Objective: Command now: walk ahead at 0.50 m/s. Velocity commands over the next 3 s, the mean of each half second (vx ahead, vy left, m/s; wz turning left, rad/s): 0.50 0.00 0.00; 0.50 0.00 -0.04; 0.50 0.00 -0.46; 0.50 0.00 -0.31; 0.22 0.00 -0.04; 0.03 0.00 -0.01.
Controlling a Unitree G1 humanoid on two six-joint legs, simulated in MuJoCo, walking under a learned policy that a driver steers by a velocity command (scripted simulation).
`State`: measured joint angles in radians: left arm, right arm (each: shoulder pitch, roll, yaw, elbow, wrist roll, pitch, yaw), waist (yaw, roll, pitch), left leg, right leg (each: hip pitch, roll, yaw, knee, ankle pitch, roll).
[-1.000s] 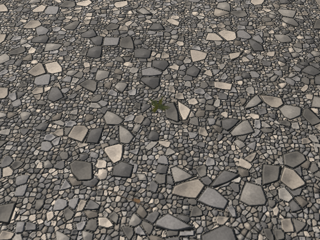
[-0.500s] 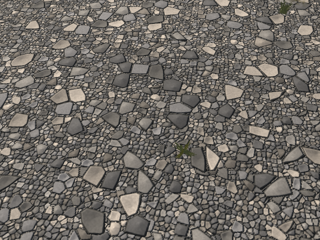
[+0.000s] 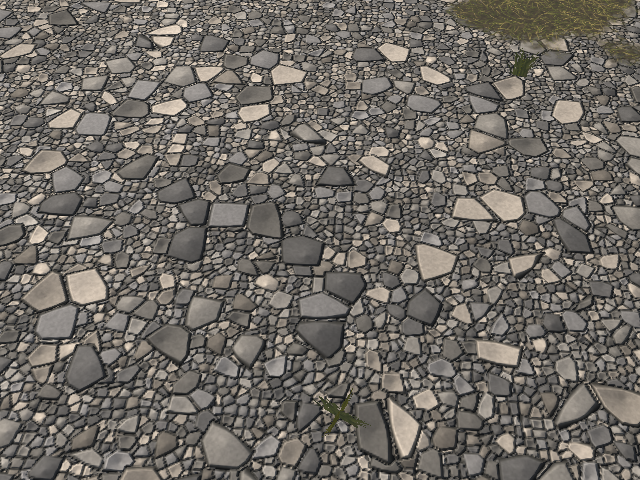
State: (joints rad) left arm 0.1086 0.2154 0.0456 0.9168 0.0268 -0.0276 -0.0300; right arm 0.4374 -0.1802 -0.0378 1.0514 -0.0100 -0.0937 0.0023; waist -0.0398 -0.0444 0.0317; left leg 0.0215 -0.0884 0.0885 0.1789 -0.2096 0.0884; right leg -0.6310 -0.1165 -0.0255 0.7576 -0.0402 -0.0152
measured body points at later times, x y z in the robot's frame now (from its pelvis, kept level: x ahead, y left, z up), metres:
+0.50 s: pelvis +0.27 -0.05 +0.00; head +0.29 -0.06 +0.45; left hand +0.23 +0.19 -0.14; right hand +0.39 -0.30 -0.14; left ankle +0.39 +0.11 -0.68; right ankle +0.23 -0.11 -0.75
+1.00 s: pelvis +0.55 +0.00 +0.00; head +0.56 +0.02 +0.45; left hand +0.63 +0.25 -0.15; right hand +0.53 -0.25 -0.14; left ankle +0.54 +0.06 -0.75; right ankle +0.59 -0.16 -0.67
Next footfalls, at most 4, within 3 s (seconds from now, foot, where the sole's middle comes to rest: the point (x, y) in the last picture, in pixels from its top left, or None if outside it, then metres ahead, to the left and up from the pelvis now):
0.18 right None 0.27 -0.12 -0.78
0.74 left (283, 442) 0.58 0.07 -0.78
1.30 right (362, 330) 0.85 -0.12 -0.78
1.84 left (339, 219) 1.21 -0.09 -0.78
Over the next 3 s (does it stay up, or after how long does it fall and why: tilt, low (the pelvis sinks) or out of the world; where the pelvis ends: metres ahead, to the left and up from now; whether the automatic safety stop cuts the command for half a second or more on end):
stays up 1.27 -0.22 0.00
